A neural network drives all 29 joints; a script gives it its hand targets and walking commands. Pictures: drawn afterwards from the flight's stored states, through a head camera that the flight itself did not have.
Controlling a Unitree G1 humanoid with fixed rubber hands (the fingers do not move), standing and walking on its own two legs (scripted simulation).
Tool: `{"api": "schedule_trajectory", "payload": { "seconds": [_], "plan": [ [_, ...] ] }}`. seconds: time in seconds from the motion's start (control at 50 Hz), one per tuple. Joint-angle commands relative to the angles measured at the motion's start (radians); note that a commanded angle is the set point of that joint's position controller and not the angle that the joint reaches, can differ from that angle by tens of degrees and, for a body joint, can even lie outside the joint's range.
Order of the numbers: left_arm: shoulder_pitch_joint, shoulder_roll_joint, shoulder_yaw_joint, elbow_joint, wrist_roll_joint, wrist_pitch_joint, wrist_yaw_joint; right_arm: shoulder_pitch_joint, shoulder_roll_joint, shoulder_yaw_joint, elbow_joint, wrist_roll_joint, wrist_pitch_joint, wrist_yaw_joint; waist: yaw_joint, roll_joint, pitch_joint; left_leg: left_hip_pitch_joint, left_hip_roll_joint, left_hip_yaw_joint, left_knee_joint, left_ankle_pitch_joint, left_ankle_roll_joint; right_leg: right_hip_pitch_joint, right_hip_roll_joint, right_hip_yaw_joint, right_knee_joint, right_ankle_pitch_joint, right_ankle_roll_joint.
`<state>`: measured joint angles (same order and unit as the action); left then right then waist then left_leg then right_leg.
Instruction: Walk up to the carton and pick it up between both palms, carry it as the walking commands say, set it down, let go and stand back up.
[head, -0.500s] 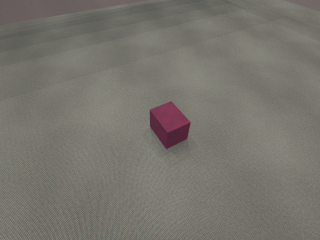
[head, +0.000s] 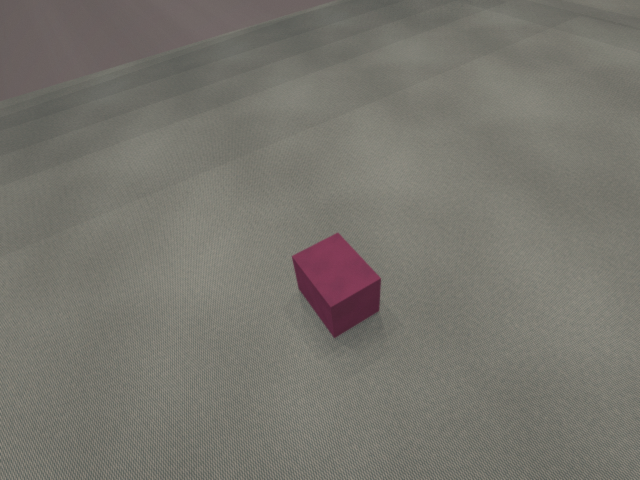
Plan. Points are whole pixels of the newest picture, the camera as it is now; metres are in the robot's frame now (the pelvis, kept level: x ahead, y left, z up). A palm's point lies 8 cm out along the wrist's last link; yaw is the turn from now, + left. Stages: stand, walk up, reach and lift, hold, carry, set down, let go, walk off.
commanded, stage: walk up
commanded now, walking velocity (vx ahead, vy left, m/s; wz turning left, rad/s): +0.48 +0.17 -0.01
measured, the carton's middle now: (336, 283) +0.90 -0.01 -0.67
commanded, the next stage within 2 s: none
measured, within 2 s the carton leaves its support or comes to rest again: neither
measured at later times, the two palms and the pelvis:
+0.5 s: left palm out of the picture +0.19 +0.31 -0.13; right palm (477, 458) +0.19 -0.18 -0.12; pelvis +0.15 +0.06 +0.01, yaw +0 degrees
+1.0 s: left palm (160, 419) +0.27 +0.27 -0.12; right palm (465, 365) +0.33 -0.21 -0.15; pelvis +0.28 +0.02 +0.00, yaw +0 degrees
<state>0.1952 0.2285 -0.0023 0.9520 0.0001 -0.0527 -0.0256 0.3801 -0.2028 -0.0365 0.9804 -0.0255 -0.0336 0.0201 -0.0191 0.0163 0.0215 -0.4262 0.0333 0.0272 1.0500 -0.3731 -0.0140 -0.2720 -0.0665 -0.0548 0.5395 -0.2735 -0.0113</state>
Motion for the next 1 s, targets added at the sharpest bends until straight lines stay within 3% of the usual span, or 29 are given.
{"api": "schedule_trajectory", "payload": {
  "seconds": [0.0, 0.04, 0.06, 0.08, 0.14, 0.18, 0.2, 0.22, 0.24, 0.26, 0.3, 0.34, 0.42, 0.5, 0.58, 0.62, 0.64, 0.66, 0.68, 0.7, 0.72, 0.74, 0.78, 0.8, 0.84, 0.88, 0.92, 0.96, 0.98],
  "plan": [
    [0.182, 0.147, 0.091, 0.020, 0.025, -0.021, 0.031, -0.124, -0.065, -0.006, -0.075, -0.010, 0.016, 0.033, 0.073, -0.147, 0.018, -0.217, 0.074, -0.002, -0.084, 0.132, -0.049, 0.198, -0.291, 0.269, -0.347, 0.135, -0.111],
    [0.192, 0.173, 0.091, 0.033, 0.031, -0.023, 0.039, -0.197, -0.095, -0.019, -0.106, 0.001, 0.012, 0.033, 0.083, -0.168, -0.003, -0.214, 0.064, -0.018, -0.210, 0.130, -0.046, 0.226, -0.260, 0.219, -0.315, 0.147, -0.103],
    [0.188, 0.172, 0.101, 0.034, 0.034, -0.022, 0.041, -0.240, -0.080, -0.009, -0.119, 0.001, 0.019, 0.046, 0.083, -0.150, 0.039, -0.193, 0.087, -0.053, -0.262, 0.118, -0.041, 0.204, -0.295, 0.270, -0.360, 0.061, -0.113],
    [0.196, 0.185, 0.094, 0.037, 0.028, -0.025, 0.043, -0.239, -0.087, -0.003, -0.097, 0.012, 0.014, 0.041, 0.081, -0.090, 0.019, -0.162, 0.051, -0.008, -0.345, 0.129, -0.048, 0.230, -0.273, 0.200, -0.330, 0.157, -0.105],
    [0.165, 0.187, 0.098, 0.074, 0.029, -0.024, 0.047, -0.234, -0.064, 0.007, -0.095, 0.020, -0.002, 0.037, 0.048, -0.220, -0.052, 0.047, 0.036, 0.034, -0.546, 0.135, -0.030, 0.187, -0.246, 0.138, -0.276, 0.233, -0.080],
    [0.158, 0.174, 0.085, 0.087, 0.018, -0.029, 0.042, -0.129, -0.086, -0.004, -0.050, 0.012, -0.019, 0.025, -0.003, -0.134, -0.125, 0.264, 0.010, 0.085, -0.686, 0.223, 0.003, 0.150, -0.198, 0.089, -0.145, 0.375, -0.053],
    [0.180, 0.133, 0.073, 0.090, 0.008, -0.033, 0.040, -0.008, -0.130, -0.026, -0.002, 0.001, -0.033, 0.014, -0.040, -0.009, -0.231, 0.485, 0.045, 0.032, -0.716, 0.217, 0.036, 0.058, -0.136, 0.043, 0.051, 0.328, -0.017],
    [0.167, 0.075, 0.044, 0.055, 0.009, -0.040, 0.033, 0.113, -0.224, -0.051, 0.024, -0.029, -0.040, 0.001, -0.096, 0.216, -0.292, 0.696, 0.254, -0.242, -0.755, 0.187, 0.101, -0.220, -0.020, -0.024, 0.334, -0.012, 0.017],
    [0.116, 0.054, 0.037, 0.013, 0.023, -0.034, 0.027, 0.195, -0.280, -0.071, 0.015, -0.019, -0.033, -0.009, -0.120, 0.282, -0.296, 0.735, 0.391, -0.459, -0.824, 0.032, 0.162, -0.407, 0.044, -0.039, 0.499, -0.274, 0.010],
    [0.077, 0.067, 0.052, 0.007, 0.031, -0.024, 0.023, 0.149, -0.254, -0.069, 0.021, -0.001, -0.028, -0.006, -0.103, 0.192, -0.210, 0.637, 0.371, -0.479, -0.866, -0.178, 0.197, -0.428, -0.013, 0.022, 0.595, -0.242, -0.004],
    [0.040, 0.067, 0.052, 0.033, 0.031, -0.015, 0.010, 0.003, -0.187, -0.048, 0.012, 0.000, -0.040, -0.009, -0.052, 0.051, -0.032, 0.403, 0.326, -0.410, -0.876, -0.124, 0.144, -0.444, -0.087, 0.046, 0.607, -0.099, 0.006],
    [0.090, 0.052, 0.046, 0.044, 0.029, 0.001, -0.008, -0.068, -0.156, -0.034, 0.023, 0.004, -0.053, -0.009, -0.024, 0.171, 0.029, 0.351, 0.239, -0.274, -0.889, 0.017, 0.093, -0.374, -0.074, 0.037, 0.545, -0.017, 0.015],
    [0.018, 0.039, 0.047, 0.031, 0.032, 0.016, -0.010, 0.027, -0.155, -0.019, 0.053, 0.005, -0.069, -0.016, -0.045, 0.145, -0.051, 0.481, 0.248, -0.256, -0.813, 0.331, 0.133, -0.394, -0.032, 0.027, 0.501, -0.009, 0.043],
    [-0.139, 0.019, 0.034, -0.033, 0.030, 0.014, -0.014, 0.051, -0.161, -0.032, 0.053, -0.006, -0.056, -0.021, -0.069, 0.163, -0.004, 0.434, 0.269, -0.250, -0.872, 0.250, 0.183, -0.310, -0.020, 0.008, 0.256, -0.071, 0.061],
    [-0.107, 0.013, 0.031, -0.051, 0.020, 0.004, -0.011, 0.042, -0.172, -0.033, 0.061, -0.006, -0.046, -0.022, -0.043, 0.221, -0.039, 0.366, 0.226, -0.162, -0.789, 0.437, 0.171, -0.138, 0.035, -0.082, 0.040, -0.076, 0.063],
    [-0.032, 0.049, 0.037, -0.041, 0.014, -0.013, -0.002, 0.053, -0.177, -0.037, 0.040, 0.006, -0.048, -0.021, -0.001, 0.150, -0.135, 0.365, 0.202, -0.109, -0.672, 0.552, 0.136, 0.044, 0.034, -0.094, -0.124, 0.070, 0.038],
    [0.080, 0.079, 0.056, 0.014, 0.025, -0.022, 0.005, 0.015, -0.142, -0.032, 0.033, 0.011, -0.052, -0.025, 0.054, 0.064, -0.234, 0.277, 0.143, -0.061, -0.517, 0.591, 0.097, 0.273, -0.001, -0.056, -0.160, 0.091, 0.010],
    [0.233, 0.170, 0.097, 0.040, 0.035, -0.029, 0.020, 0.010, -0.100, -0.012, -0.002, 0.008, -0.056, -0.023, 0.137, -0.170, -0.328, 0.016, 0.069, -0.023, -0.293, 0.337, 0.031, 0.529, -0.182, 0.150, -0.156, 0.164, -0.035],
    [0.364, 0.291, 0.124, 0.085, 0.039, -0.025, 0.033, -0.022, -0.090, 0.000, -0.029, 0.006, -0.043, -0.022, 0.183, -0.269, -0.325, -0.283, -0.022, 0.013, -0.081, -0.161, -0.006, 0.715, -0.460, 0.471, -0.155, 0.382, -0.104],
    [0.365, 0.318, 0.112, 0.100, 0.035, -0.007, 0.046, -0.045, -0.116, -0.026, -0.054, -0.003, -0.026, -0.024, 0.156, -0.189, -0.281, -0.336, 0.022, -0.064, 0.029, -0.223, 0.003, 0.654, -0.523, 0.521, -0.137, 0.558, -0.127],
    [0.295, 0.300, 0.105, 0.083, 0.029, -0.001, 0.046, -0.082, -0.139, -0.027, -0.051, -0.005, -0.009, -0.015, 0.130, -0.098, -0.146, -0.315, 0.061, -0.065, 0.114, -0.179, -0.036, 0.483, -0.502, 0.454, -0.157, 0.580, -0.177],
    [0.192, 0.233, 0.092, 0.049, 0.021, -0.001, 0.044, -0.032, -0.129, -0.035, -0.047, -0.006, 0.001, -0.010, 0.083, -0.090, -0.076, -0.294, 0.069, -0.071, 0.087, -0.092, -0.046, 0.383, -0.395, 0.342, -0.149, 0.568, -0.112],
    [0.084, 0.144, 0.084, 0.013, 0.021, 0.004, 0.045, -0.028, -0.089, -0.022, -0.048, -0.006, 0.020, -0.004, 0.038, -0.114, -0.019, -0.190, 0.057, -0.036, 0.028, 0.006, -0.027, 0.231, -0.308, 0.240, -0.214, 0.443, -0.086],
    [0.084, 0.154, 0.081, 0.016, 0.025, 0.001, 0.040, -0.026, -0.089, -0.012, -0.040, -0.006, 0.029, -0.001, 0.038, -0.166, -0.012, -0.146, 0.046, -0.006, 0.009, 0.006, -0.028, 0.187, -0.294, 0.219, -0.229, 0.463, -0.094],
    [0.161, 0.159, 0.084, 0.031, 0.030, 0.000, 0.042, -0.076, -0.077, -0.015, -0.057, -0.011, 0.046, 0.004, 0.049, -0.118, -0.002, -0.149, 0.045, 0.007, -0.020, 0.024, -0.036, 0.194, -0.323, 0.261, -0.241, 0.490, -0.106],
    [0.177, 0.161, 0.092, 0.017, 0.029, 0.001, 0.051, -0.133, -0.092, -0.019, -0.091, -0.003, 0.057, 0.013, 0.073, -0.198, -0.021, -0.205, 0.044, 0.011, -0.093, 0.034, -0.038, 0.274, -0.294, 0.200, -0.211, 0.599, -0.102],
    [0.201, 0.169, 0.086, 0.046, 0.032, -0.002, 0.057, -0.194, -0.085, -0.018, -0.091, 0.004, 0.048, 0.019, 0.071, -0.150, -0.032, -0.159, 0.048, 0.007, -0.213, 0.054, -0.051, 0.252, -0.300, 0.185, -0.219, 0.569, -0.110],
    [0.171, 0.174, 0.093, 0.046, 0.029, 0.001, 0.061, -0.199, -0.083, -0.003, -0.090, 0.014, 0.044, 0.019, 0.061, -0.219, -0.062, -0.048, 0.035, 0.008, -0.335, 0.069, -0.039, 0.235, -0.269, 0.140, -0.234, 0.489, -0.087],
    [0.173, 0.190, 0.098, 0.073, 0.036, 0.002, 0.067, -0.183, -0.076, -0.006, -0.085, 0.018, 0.040, 0.011, 0.049, -0.175, -0.040, -0.016, 0.020, 0.004, -0.430, 0.031, -0.036, 0.240, -0.280, 0.195, -0.206, 0.499, -0.097]
  ]
}}
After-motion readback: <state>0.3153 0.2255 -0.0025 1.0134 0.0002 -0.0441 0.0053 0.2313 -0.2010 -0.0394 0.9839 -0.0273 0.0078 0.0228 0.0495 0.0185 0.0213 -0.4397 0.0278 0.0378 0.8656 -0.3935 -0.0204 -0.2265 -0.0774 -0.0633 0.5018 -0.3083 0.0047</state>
